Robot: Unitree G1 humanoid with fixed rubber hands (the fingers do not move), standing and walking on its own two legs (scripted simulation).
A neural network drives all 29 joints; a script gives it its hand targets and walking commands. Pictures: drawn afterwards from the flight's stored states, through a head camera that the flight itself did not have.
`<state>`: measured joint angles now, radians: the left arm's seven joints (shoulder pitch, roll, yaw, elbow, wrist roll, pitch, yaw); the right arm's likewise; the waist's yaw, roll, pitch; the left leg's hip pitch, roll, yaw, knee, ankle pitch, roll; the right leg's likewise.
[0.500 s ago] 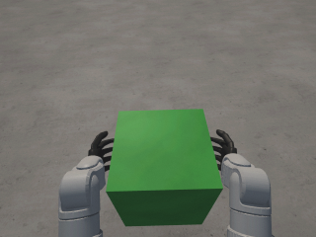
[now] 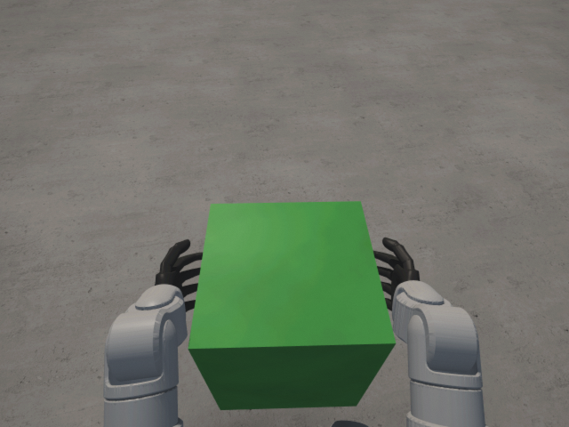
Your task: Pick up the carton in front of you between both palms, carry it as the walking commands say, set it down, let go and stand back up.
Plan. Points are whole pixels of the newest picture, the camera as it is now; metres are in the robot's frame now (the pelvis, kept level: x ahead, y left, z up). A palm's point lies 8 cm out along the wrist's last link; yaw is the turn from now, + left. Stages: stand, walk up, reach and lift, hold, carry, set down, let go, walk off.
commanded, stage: carry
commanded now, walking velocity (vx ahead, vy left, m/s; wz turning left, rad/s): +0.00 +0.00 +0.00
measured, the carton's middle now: (287, 310) +0.27 +0.00 -0.02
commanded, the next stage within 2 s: hold in 1.94 s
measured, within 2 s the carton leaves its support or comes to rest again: neither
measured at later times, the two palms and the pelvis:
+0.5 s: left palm (196, 183) +0.43 +0.13 +0.08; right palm (391, 179) +0.45 -0.17 +0.08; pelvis +0.17 -0.03 -0.01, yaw +4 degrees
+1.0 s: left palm (190, 212) +0.40 +0.14 +0.04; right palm (380, 204) +0.42 -0.15 +0.04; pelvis +0.15 -0.02 -0.01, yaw +4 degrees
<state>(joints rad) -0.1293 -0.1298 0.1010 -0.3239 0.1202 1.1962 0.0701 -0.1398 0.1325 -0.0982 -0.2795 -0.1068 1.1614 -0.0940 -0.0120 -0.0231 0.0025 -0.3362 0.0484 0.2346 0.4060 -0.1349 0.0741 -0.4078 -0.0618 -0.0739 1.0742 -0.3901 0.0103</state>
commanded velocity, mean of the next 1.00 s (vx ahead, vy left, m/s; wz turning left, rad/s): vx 0.00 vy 0.00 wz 0.00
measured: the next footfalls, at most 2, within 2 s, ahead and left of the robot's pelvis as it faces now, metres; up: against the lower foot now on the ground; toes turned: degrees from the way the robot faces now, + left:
right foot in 0.22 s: +0.23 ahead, -0.13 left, +0.00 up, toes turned +14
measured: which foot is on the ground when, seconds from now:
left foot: down 0.00-1.00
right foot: up 0.00-0.20, down 0.22-1.00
